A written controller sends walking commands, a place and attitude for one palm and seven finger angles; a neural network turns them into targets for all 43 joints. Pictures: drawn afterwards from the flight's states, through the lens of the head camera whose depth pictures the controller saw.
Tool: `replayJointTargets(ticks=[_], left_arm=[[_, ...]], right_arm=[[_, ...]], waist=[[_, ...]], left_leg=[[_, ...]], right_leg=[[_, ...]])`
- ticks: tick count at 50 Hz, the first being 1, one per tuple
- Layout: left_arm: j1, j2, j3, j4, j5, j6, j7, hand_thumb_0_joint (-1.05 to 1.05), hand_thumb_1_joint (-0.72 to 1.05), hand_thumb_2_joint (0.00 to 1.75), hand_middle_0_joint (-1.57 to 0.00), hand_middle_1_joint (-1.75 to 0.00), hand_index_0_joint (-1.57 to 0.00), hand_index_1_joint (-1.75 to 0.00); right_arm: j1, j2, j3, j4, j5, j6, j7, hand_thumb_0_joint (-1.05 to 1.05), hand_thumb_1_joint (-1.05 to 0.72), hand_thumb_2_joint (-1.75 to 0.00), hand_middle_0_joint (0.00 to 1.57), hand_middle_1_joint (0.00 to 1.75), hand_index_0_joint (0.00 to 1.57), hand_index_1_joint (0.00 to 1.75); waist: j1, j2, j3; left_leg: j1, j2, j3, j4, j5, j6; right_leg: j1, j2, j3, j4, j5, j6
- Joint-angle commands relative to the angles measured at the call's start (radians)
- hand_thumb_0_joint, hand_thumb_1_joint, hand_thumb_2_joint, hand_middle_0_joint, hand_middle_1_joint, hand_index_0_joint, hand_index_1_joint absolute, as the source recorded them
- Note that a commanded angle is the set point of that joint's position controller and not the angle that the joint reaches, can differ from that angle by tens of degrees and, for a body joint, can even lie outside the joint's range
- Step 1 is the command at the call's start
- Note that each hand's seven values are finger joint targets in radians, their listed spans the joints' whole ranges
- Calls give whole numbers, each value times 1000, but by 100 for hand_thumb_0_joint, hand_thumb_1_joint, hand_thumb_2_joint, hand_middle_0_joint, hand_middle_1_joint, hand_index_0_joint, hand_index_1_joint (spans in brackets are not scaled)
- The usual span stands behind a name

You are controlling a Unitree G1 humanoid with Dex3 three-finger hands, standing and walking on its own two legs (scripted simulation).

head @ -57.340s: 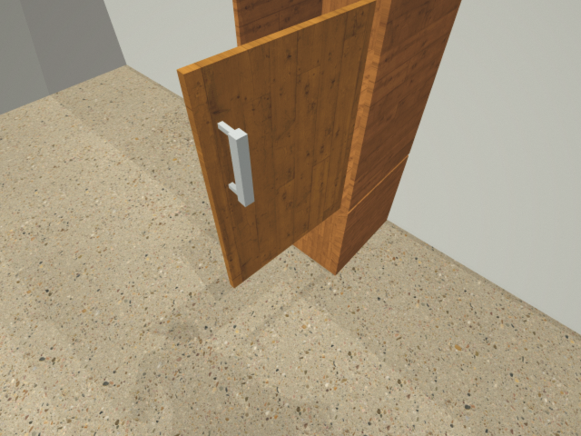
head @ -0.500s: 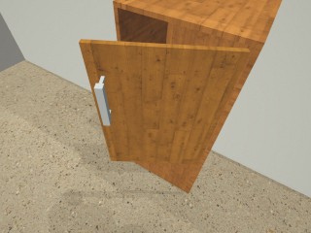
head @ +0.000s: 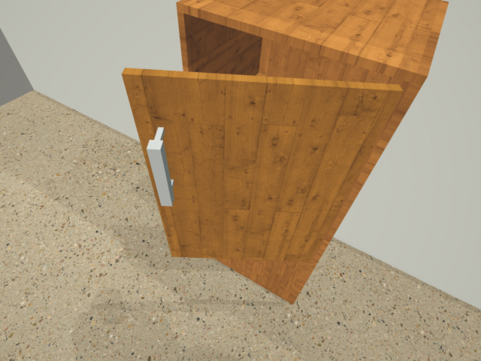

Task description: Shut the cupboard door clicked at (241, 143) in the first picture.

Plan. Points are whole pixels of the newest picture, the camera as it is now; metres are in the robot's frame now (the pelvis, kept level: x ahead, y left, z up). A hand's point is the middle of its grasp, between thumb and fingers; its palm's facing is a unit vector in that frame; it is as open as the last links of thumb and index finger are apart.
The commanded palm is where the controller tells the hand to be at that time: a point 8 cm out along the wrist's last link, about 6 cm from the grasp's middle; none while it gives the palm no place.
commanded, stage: come to a stop and stand still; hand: left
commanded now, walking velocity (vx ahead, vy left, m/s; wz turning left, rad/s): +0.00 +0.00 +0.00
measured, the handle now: (164, 168) +0.42 +0.18 +0.07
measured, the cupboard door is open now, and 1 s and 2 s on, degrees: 29 29 29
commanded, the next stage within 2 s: look again from close up in 0.18 s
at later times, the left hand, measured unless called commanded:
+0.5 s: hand out of the picture +0.00 +0.17 -0.18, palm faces +0.00 -0.99 -0.17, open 7.4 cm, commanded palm none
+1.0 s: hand out of the picture +0.08 +0.19 -0.12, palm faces +0.21 -0.96 -0.21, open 7.4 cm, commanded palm +0.09 +0.22 -0.06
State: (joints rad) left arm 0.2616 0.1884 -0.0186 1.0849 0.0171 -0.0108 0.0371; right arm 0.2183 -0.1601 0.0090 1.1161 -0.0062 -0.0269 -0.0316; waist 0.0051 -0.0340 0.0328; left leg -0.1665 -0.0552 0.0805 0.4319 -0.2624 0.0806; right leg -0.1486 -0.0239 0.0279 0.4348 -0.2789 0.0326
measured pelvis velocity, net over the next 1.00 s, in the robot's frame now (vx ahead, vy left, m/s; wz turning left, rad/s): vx -0.01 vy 0.00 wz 0.04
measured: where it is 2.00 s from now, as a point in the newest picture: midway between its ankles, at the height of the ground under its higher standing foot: outside the picture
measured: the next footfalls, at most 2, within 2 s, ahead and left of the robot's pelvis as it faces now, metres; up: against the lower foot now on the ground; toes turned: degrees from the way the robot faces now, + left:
none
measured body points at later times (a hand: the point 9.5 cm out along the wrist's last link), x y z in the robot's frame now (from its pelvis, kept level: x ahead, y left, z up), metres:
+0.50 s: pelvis +0.00 +0.00 +0.00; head +0.01 +0.02 +0.45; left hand +0.00 +0.23 -0.17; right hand +0.01 -0.22 -0.15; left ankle -0.02 +0.06 -0.74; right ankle -0.03 -0.14 -0.74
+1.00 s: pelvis -0.01 +0.00 +0.00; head +0.00 +0.01 +0.45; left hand +0.07 +0.24 -0.10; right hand +0.02 -0.24 -0.14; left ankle -0.02 +0.06 -0.74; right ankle -0.03 -0.13 -0.73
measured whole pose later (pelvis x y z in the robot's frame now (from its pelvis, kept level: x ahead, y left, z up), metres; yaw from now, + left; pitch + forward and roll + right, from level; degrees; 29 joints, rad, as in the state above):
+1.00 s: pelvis -0.01 +0.00 +0.00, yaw +2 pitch -1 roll +1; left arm 0.47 0.20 0.03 0.42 -0.08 0.00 0.10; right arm 0.34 -0.16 0.04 0.98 0.03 -0.21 -0.08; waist -0.01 -0.05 0.04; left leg -0.19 -0.08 0.05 0.45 -0.25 0.07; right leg -0.25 -0.03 -0.01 0.66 -0.34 0.00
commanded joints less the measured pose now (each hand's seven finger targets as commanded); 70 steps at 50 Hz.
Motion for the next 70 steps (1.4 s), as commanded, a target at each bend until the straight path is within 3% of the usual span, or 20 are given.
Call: replayJointTargets(ticks=[1, 17, 44, 45, 46, 47, 48, 49, 50, 51, 52, 54, 55, 57, 58, 60, 63, 64, 67, 70], left_arm=[[54, 95, 22, -24, -3, -6, 9, 0, 90, 90, -20, -30, -20, -30], [54, 88, 19, -12, -3, 0, 7, 0, 90, 90, -20, -30, -20, -30], [88, 64, 18, 13, -1, -4, 9, 0, 90, 90, -20, -30, -20, -30], [120, 70, 10, 30, 15, -29, 44, 0, 90, 90, -20, -30, -20, -30], [-721, 635, 426, -1617, -93, -276, 75, 0, 90, 90, -20, -30, -20, -30], [-47, 177, 37, -1356, -115, -205, 89, 0, 90, 90, -22, -32, -22, -32], [-35, 165, 110, -1315, -156, -148, 129, 0, 90, 90, -24, -34, -24, -34], [235, -125, -78, -997, -156, -33, 101, 0, 90, 90, -25, -36, -25, -36], [11, -38, -56, -1214, -183, -69, 99, 0, 90, 90, -27, -38, -27, -38], [23, -29, -31, -1195, -176, -109, 76, 0, 90, 90, -29, -40, -29, -40], [0, 18, 28, -1091, -165, -161, 54, 0, 90, 90, -31, -42, -31, -42], [207, -5, 82, -880, -185, -279, -27, 0, 90, 90, -35, -46, -35, -46], [301, -10, 123, -827, -213, -354, -85, 0, 90, 90, -36, -48, -36, -48], [365, 16, 160, -820, -286, -504, -236, 0, 90, 90, -40, -52, -40, -52], [368, 70, 213, -777, -308, -552, -312, 0, 90, 90, -42, -54, -42, -54], [381, 122, 264, -824, -324, -548, -373, 0, 90, 90, -46, -58, -46, -58], [236, 225, 326, -1102, -330, -493, -354, 0, 90, 90, -51, -64, -51, -64], [185, 210, 305, -1204, -331, -495, -330, 0, 90, 90, -53, -66, -53, -66], [25, 224, 278, -1538, -317, -593, -241, 0, 90, 90, -58, -72, -58, -72], [19, 150, 154, -1592, -310, -676, -239, 0, 90, 90, -64, -78, -64, -78]], right_arm=[[57, -127, -21, -29, -2, -19, -5, 0, -90, -90, 20, 30, 20, 30], [72, -113, -17, -9, -1, -14, -4, 0, -90, -90, 20, 30, 20, 30], [97, -95, -18, 4, 0, -15, -7, 0, -90, -90, 20, 30, 20, 30], [67, -140, -12, -63, 9, -21, 2, 0, -90, -90, 20, 30, 20, 30], [208, -345, -66, -361, 25, -209, -76, 0, -90, -90, 20, 30, 20, 30], [106, -208, 23, -341, 79, -313, -101, 0, -90, -90, 20, 30, 20, 30], [62, -213, 3, -292, 49, -337, -98, 0, -90, -90, 20, 30, 20, 30], [52, -137, -3, -274, 50, -336, -48, 0, -90, -90, 20, 30, 20, 30], [70, -214, -45, -345, 53, -342, -15, 0, -90, -90, 20, 30, 20, 30], [33, -204, -46, -401, 49, -354, -8, 0, -90, -90, 20, 30, 20, 30], [6, -218, -43, -429, 41, -355, -7, 0, -90, -90, 20, 30, 20, 30], [-6, -205, -49, -495, 29, -346, 13, 0, -90, -90, 20, 30, 20, 30], [-27, -209, -58, -523, 22, -341, 21, 0, -90, -90, 20, 30, 20, 30], [-67, -215, -76, -589, 18, -321, 29, 0, -90, -90, 20, 30, 20, 30], [-70, -227, -89, -615, 28, -304, 38, 0, -90, -90, 20, 30, 20, 30], [-119, -232, -94, -713, 44, -282, 41, 0, -90, -90, 20, 30, 20, 30], [-145, -226, -88, -801, 51, -259, 37, 0, -90, -90, 20, 30, 20, 30], [-144, -217, -80, -822, 47, -261, 32, 0, -90, -90, 20, 30, 20, 30], [-79, -188, -69, -805, 31, -286, 18, 0, -90, -90, 20, 30, 20, 30], [-56, -205, -59, -739, 31, -309, -2, 0, -90, -90, 20, 30, 20, 30]], waist=[[1, 37, -30], [2, 37, 28], [0, 24, 39], [-1, 84, 21], [-195, 91, -402], [-76, 425, -452], [-24, 370, -403], [-37, 253, -212], [-61, 224, -96], [-50, 178, -41], [-63, 40, 45], [-21, -190, 72], [14, -234, 26], [38, -429, -10], [41, -394, -20], [72, -255, -94], [91, 95, -220], [73, 146, -253], [13, 238, -363], [-58, 187, -340]], left_leg=[[61, 168, -140, -81, 375, -23], [22, 162, -155, -129, 229, -24], [27, 159, -154, -141, 205, -25], [6, 181, -153, 42, 655, -70], [380, 159, -251, 34, 734, -94], [476, 161, -208, 24, 665, -126], [334, 160, -211, -63, 642, -175], [139, 163, -208, -115, 452, -160], [19, 138, -196, -62, 231, -134], [-78, 104, -189, 0, 85, -123], [-201, 77, -185, 58, -35, -115], [-355, 36, -158, 169, -107, -101], [-426, 24, -144, 230, -121, -105], [-606, 5, -97, 377, -174, -103], [-645, -1, -86, 424, -189, -110], [-712, -25, -57, 462, -230, -91], [-686, -28, -47, 474, -249, -74], [-663, -14, -65, 467, -257, -67], [-567, 15, -106, 513, -186, -48], [-563, 34, -132, 580, -142, -42]], right_leg=[[-14, -72, 38, -31, 226, -51], [-18, -75, 37, -61, 141, -51], [-28, -80, 39, -76, 142, -51], [-54, -90, 30, -21, 346, -36], [-129, 40, -110, 222, 308, -23], [-233, 79, -113, 383, -64, -43], [-219, 56, -87, 361, -112, -51], [-284, 18, -77, 308, -124, -47], [-268, 4, -84, 245, -71, -54], [-268, 6, -99, 169, -33, -63], [-307, 3, -102, 111, -35, -65], [-403, -3, -94, 117, -201, -71], [-441, 2, -93, 175, -241, -79], [-458, -28, 19, 207, -359, -67], [-439, -53, 80, 220, -355, -67], [-388, -64, 149, 244, -386, -54], [-396, -49, 174, 278, -486, -70], [-432, -31, 154, 307, -487, -77], [-483, -3, 127, 357, -348, -81], [-555, 13, 122, 381, -266, -74]])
